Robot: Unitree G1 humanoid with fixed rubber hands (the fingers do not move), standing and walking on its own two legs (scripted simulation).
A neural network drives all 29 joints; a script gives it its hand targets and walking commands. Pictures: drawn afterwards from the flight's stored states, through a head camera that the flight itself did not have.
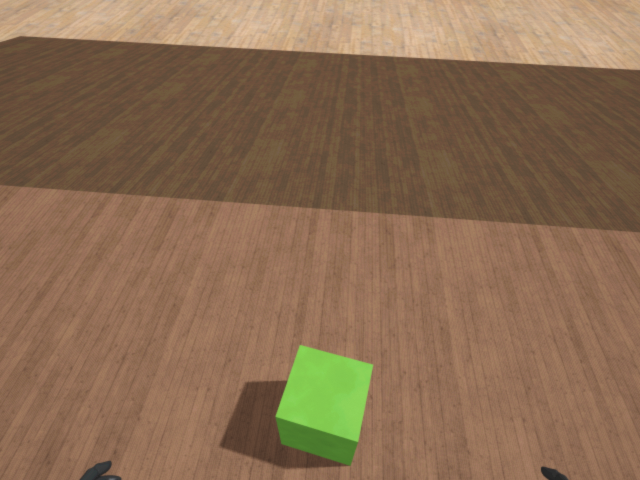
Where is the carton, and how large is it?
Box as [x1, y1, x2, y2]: [275, 345, 372, 465]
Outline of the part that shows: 300,345 275,416 281,443 350,465 358,439 372,364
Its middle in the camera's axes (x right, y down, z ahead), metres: +0.01 +0.48 +1.09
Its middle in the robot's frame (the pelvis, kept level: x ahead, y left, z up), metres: +0.43 -0.01 -0.66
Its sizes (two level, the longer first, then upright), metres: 0.210 0.200 0.250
